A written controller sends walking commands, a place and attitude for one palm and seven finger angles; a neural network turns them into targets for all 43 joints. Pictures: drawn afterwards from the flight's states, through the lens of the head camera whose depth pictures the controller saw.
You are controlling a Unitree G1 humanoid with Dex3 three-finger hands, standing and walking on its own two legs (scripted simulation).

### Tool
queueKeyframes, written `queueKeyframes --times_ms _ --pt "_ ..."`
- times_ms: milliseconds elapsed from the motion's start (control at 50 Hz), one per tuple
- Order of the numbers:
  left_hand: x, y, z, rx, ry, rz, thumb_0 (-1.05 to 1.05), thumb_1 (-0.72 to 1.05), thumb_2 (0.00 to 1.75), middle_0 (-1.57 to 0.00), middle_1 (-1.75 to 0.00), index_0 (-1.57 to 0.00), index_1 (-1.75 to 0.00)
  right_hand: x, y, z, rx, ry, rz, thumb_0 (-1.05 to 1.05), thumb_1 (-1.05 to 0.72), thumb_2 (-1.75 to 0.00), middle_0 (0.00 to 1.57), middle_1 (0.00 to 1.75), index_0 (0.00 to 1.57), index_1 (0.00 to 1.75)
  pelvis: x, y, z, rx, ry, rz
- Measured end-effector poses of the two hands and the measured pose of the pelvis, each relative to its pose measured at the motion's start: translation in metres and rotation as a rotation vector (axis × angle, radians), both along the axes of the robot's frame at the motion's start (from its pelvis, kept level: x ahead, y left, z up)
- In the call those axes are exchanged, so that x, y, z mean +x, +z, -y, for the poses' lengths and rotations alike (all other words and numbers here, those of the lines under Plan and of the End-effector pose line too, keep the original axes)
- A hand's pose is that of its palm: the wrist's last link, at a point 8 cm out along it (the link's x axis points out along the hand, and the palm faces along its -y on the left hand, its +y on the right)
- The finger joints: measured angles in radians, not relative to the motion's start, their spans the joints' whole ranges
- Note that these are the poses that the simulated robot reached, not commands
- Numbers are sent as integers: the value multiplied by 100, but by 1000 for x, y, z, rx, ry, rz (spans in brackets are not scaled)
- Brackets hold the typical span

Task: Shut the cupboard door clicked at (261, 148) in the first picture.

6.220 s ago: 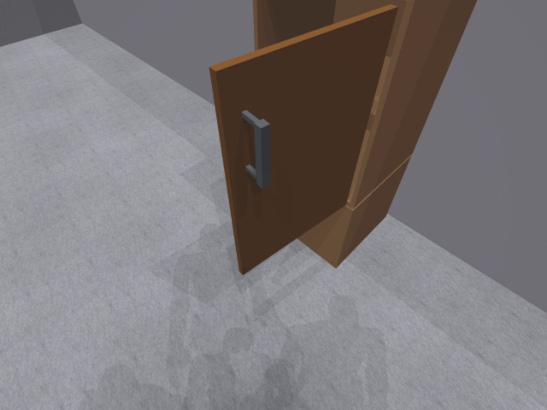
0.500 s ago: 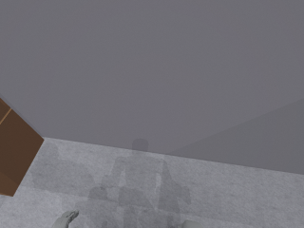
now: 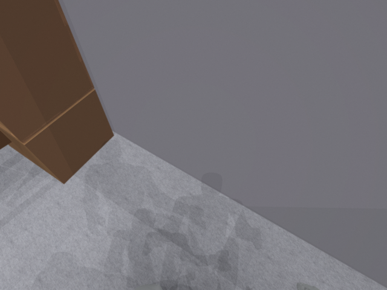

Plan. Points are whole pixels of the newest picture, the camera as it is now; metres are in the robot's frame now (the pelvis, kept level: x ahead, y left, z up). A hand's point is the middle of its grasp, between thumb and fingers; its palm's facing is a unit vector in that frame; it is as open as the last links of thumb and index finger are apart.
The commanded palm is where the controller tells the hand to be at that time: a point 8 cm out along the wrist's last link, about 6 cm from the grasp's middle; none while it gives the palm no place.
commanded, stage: turn to face it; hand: left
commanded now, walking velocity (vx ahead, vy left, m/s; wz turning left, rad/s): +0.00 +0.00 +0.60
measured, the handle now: out of the picture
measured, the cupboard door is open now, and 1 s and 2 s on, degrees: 83 83 83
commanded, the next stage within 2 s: take the last steps up to it in 1.50 s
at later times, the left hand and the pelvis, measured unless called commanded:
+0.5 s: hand out of the picture +0.10 +0.19 -0.13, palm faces +0.24 -0.93 -0.29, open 7.4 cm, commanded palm none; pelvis +0.03 -0.03 +0.01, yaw +15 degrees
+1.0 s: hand out of the picture -0.06 +0.21 -0.17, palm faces +0.59 -0.77 -0.25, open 7.4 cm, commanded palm none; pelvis +0.03 +0.01 +0.01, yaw +35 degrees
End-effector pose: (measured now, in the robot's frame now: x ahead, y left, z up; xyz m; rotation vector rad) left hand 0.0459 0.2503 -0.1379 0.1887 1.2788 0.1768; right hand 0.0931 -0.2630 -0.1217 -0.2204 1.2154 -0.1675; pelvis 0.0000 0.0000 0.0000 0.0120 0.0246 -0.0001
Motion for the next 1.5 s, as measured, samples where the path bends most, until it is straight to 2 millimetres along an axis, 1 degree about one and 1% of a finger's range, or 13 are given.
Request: queueKeyframes --times_ms 100,220,400,480,600,700,780,880,960,1100,1240,1380,1500 --pt "-16 -1 -28 17 72 -67 1 91 90 -20 -30 -20 -30 29 13 -21 -25 69 66 1 -90 -89 20 30 19 30 4 4 -11 -10 41 -5" --pt "3 18 -34 25 106 12 1 91 90 -20 -30 -20 -30 31 17 -33 -13 111 31 0 -90 -89 20 30 20 30 10 16 -13 -21 93 -10" --pt "40 31 -6 45 138 131 1 91 90 -20 -30 -20 -30 20 -5 -18 39 139 -78 1 -90 -89 20 30 20 30 21 13 12 -8 193 -8" --pt "39 35 14 72 163 169 0 91 90 -20 -30 -20 -30 29 -22 -1 59 157 -113 1 -90 -89 20 30 20 30 27 6 28 7 246 -4" --pt "7 41 36 59 262 119 0 91 90 -20 -30 -20 -30 59 -14 7 57 234 -128 1 -90 -89 20 30 19 30 34 16 37 30 345 8" --pt "-27 35 43 39 372 83 0 91 90 -20 -30 -20 -30 92 -6 -5 39 334 -118 1 -90 -89 20 30 19 30 39 18 37 33 429 8" --pt "-63 24 39 26 463 47 0 92 90 -20 -30 -20 -30 125 -3 -33 21 438 -87 1 -91 -89 19 30 19 30 39 14 30 23 492 11" --pt "-116 -3 26 -4 572 -24 0 91 90 -20 -30 -20 -30 165 0 -85 3 567 21 1 -91 -89 19 30 19 30 35 -2 9 4 557 9" --pt "-137 -6 14 -12 627 -84 1 91 90 -20 -30 -20 -30 177 12 -113 -3 624 84 1 -90 -89 20 30 19 30 33 0 -2 -8 589 11" --pt "-117 16 -9 16 664 24 1 91 90 -20 -30 -20 -30 169 22 -127 -14 669 44 0 -90 -89 20 30 20 30 36 17 -11 -29 648 12" --pt "-85 26 -10 44 674 97 1 91 90 -20 -30 -20 -30 157 10 -117 8 676 -39 1 -90 -89 20 30 20 30 49 18 -5 -20 702 16" --pt "-61 30 15 93 695 133 0 91 90 -20 -30 -20 -30 166 -21 -94 39 676 -127 1 -90 -89 20 30 20 30 71 6 15 10 753 3" --pt "-76 38 54 71 774 84 0 91 90 -20 -30 -20 -30 187 -18 -93 34 725 -164 1 -90 -89 20 30 20 30 80 16 22 32 827 15"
